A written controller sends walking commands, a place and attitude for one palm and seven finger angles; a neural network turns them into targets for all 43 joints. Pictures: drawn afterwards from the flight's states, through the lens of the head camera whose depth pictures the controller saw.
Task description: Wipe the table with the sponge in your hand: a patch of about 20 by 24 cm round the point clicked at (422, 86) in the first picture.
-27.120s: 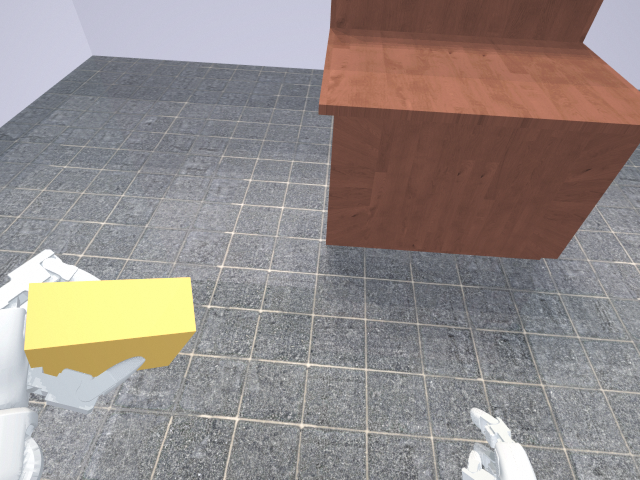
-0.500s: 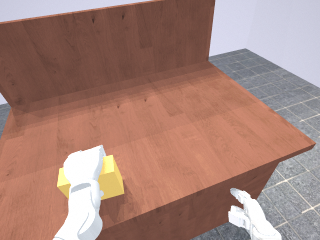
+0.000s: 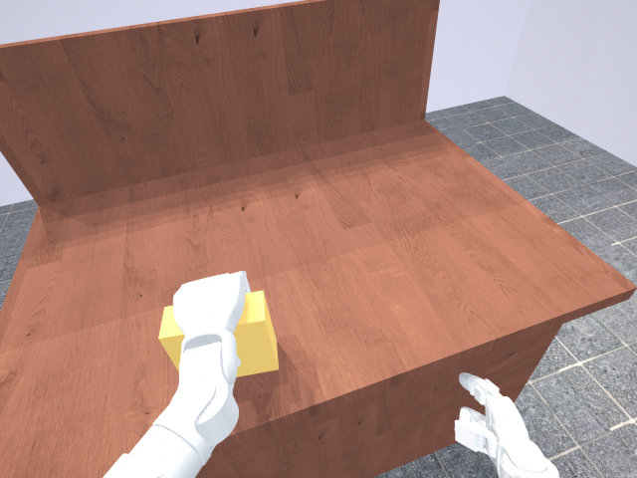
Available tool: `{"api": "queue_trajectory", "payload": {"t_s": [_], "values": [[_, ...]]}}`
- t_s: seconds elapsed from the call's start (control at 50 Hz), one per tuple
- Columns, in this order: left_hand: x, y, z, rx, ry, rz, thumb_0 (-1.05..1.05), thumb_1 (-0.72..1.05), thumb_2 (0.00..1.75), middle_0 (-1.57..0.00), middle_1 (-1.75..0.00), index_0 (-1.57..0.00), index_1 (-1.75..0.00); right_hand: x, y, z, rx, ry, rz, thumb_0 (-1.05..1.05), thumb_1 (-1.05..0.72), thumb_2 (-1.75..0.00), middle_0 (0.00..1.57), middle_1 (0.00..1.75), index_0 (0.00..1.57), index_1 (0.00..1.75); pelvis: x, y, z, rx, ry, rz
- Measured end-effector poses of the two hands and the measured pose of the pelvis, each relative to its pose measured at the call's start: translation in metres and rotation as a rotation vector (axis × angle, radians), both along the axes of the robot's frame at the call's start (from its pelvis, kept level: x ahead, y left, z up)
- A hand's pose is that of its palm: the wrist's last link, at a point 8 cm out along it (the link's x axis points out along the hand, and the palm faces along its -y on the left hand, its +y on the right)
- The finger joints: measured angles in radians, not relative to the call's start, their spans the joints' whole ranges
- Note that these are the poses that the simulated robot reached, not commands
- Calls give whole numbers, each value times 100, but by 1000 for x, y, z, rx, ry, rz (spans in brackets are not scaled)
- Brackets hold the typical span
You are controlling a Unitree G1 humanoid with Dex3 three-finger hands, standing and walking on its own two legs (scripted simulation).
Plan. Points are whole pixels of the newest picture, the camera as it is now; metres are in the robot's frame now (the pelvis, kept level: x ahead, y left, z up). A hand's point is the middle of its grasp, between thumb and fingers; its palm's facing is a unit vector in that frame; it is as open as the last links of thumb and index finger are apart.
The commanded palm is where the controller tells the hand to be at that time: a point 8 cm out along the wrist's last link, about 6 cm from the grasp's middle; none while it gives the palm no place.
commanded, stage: slide across to the third lane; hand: left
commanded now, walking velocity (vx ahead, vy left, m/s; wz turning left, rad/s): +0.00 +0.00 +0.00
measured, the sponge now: (227, 347) +0.29 +0.19 +0.00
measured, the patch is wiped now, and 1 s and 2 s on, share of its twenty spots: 0.85 0.85 0.95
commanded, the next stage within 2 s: wipe forward along the third lane in 0.06 s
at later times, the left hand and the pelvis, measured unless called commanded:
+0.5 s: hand (243, 309) +0.33 +0.16 +0.04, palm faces -0.02 -0.09 -1.00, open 9.6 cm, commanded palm +0.30 +0.16 +0.08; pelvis -0.01 -0.01 +0.00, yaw +0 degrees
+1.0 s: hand (245, 282) +0.38 +0.17 +0.04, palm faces -0.06 -0.05 -1.00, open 9.6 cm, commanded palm +0.35 +0.18 +0.08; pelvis -0.01 -0.01 +0.00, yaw -1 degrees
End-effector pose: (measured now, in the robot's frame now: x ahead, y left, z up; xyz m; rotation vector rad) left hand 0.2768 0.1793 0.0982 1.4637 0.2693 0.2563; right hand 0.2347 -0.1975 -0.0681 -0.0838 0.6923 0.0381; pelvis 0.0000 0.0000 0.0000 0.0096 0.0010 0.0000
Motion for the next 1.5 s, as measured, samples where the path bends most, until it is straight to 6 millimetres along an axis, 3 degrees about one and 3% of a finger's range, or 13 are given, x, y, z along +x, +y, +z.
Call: {"api": "queue_trajectory", "payload": {"t_s": [0.18, 0.38, 0.68, 0.92, 1.5], "values": [[12, -19, 0, 4, -2, -6, -1, -49, 109, -72, -144, -80, -136, 0, -2, -1, 13, 15, 5, 2, -91, -90, 20, 30, 20, 30, 1, -3, 0, 1, 4, 0], [24, -18, -1, -14, 20, 29, -2, -50, 109, -74, -143, -81, -134, -7, -11, -1, -21, 44, -15, 2, -91, -90, 20, 30, 20, 30, -3, -7, 0, 2, 16, -4], [56, -18, 1, 28, 47, 32, 0, -52, 109, -75, -141, -83, -133, -53, -34, -23, -73, 157, -110, 2, -91, -90, 20, 30, 20, 30, -13, -9, -2, 3, 59, -8], [77, -11, 0, 34, 63, 44, 0, -53, 111, -76, -140, -83, -133, -92, -47, -40, -95, 258, -170, 2, -91, -90, 20, 30, 20, 30, -12, -7, -2, 0, 87, -14], [137, 22, 1, 38, 95, 56, 1, -53, 111, -76, -140, -83, -134, -116, -45, -46, -138, 349, -224, 1, -91, -90, 20, 30, 20, 30, 1, 8, -2, -15, 165, -19]]}}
